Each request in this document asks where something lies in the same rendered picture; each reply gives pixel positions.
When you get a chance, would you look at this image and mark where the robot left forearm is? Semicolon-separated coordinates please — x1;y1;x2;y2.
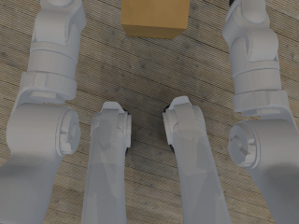
6;0;87;148

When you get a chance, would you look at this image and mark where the robot left upper arm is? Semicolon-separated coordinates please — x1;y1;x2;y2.
0;103;81;224

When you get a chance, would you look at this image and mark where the robot left shin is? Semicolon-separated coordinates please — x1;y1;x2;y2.
90;101;127;149

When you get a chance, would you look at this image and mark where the robot right upper arm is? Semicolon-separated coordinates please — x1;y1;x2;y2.
227;119;299;224

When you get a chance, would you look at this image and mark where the carton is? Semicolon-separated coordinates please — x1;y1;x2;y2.
121;0;191;40

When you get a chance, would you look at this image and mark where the robot right forearm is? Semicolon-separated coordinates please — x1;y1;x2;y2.
221;0;299;133

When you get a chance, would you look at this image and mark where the left robot thigh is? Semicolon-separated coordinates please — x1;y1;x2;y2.
80;108;132;224

